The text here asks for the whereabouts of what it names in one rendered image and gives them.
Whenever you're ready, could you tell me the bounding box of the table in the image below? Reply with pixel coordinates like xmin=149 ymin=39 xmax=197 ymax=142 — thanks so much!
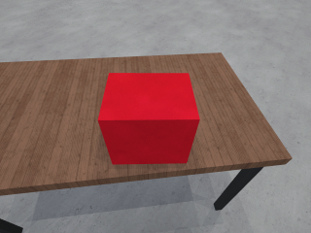
xmin=0 ymin=52 xmax=293 ymax=233

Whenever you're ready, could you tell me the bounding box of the carton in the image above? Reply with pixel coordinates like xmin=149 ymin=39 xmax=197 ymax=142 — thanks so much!
xmin=98 ymin=73 xmax=200 ymax=165

